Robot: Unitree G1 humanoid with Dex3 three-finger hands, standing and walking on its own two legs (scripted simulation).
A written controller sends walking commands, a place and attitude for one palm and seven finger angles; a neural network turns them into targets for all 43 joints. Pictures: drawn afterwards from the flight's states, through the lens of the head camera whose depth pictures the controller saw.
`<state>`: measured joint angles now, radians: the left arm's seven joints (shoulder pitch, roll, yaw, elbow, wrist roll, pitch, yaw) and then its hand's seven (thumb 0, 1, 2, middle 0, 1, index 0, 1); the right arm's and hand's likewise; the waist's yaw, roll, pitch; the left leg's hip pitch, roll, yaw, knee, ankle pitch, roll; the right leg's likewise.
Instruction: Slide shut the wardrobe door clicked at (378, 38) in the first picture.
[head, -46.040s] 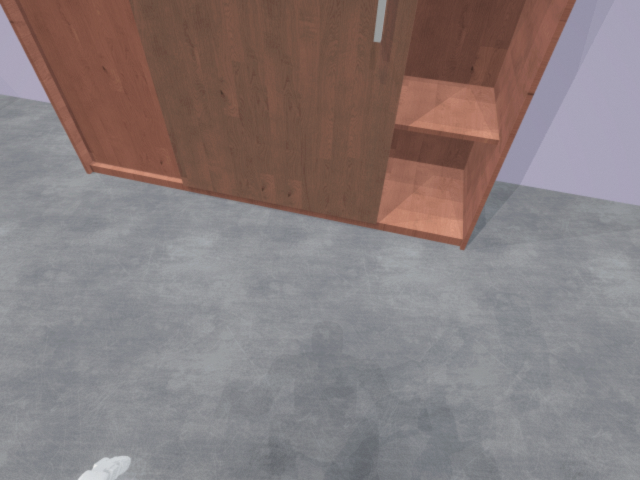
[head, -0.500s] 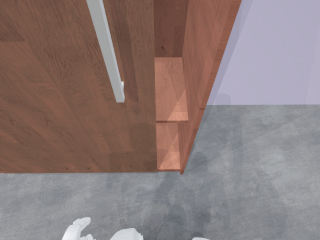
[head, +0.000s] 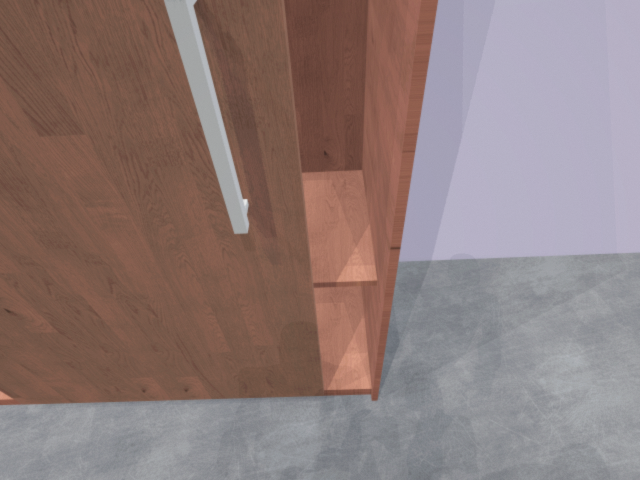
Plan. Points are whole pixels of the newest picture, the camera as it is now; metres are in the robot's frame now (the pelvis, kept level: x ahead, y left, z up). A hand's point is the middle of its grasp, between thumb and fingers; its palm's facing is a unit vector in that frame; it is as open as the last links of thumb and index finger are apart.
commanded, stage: come to a stop and stand still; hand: left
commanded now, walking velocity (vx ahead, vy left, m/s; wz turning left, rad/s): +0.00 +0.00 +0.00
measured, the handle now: (219, 131) +0.46 +0.15 +0.23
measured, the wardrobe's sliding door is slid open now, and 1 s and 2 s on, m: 0.14 0.14 0.14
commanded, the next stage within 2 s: look again from close up in 1.12 s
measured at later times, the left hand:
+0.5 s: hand out of the picture -0.03 +0.15 -0.15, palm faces +0.02 -0.98 -0.19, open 7.4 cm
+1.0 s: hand out of the picture -0.01 +0.15 -0.16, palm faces +0.03 -0.98 -0.18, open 7.4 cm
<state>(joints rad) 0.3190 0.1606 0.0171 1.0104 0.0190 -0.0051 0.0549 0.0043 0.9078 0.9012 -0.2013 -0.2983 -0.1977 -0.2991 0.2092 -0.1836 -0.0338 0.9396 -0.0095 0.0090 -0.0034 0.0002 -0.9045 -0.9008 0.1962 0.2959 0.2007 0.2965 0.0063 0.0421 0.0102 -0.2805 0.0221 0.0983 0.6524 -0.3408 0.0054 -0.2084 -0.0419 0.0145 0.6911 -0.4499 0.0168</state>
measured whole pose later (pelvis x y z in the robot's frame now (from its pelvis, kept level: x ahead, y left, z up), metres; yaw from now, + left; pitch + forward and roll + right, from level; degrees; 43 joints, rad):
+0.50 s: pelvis -0.02 -0.02 +0.02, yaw +0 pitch -1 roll +1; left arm 0.33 0.14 -0.01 1.10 0.01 -0.02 0.03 0.00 0.91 0.90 -0.20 -0.30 -0.20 -0.30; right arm 0.38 -0.17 0.00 1.14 -0.01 0.01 -0.01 0.00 -0.91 -0.90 0.19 0.30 0.20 0.30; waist -0.02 0.01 0.01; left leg -0.25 0.06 0.08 0.46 -0.20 -0.03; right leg -0.17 0.00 -0.01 0.50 -0.31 -0.02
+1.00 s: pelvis +0.00 -0.01 +0.02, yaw -1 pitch -1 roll +1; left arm 0.32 0.13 -0.01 1.13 0.02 -0.03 0.04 0.00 0.91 0.90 -0.20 -0.30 -0.20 -0.30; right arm 0.27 -0.16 0.00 1.13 -0.01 -0.02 -0.02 0.01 -0.92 -0.90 0.20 0.30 0.20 0.30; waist 0.01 -0.01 0.00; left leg -0.19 0.05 0.10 0.45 -0.24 -0.02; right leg -0.12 -0.01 0.01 0.47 -0.34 -0.01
